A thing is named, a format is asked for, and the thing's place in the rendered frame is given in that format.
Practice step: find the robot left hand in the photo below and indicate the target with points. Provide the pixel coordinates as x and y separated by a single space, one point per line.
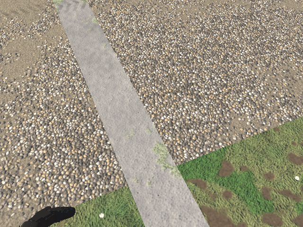
48 216

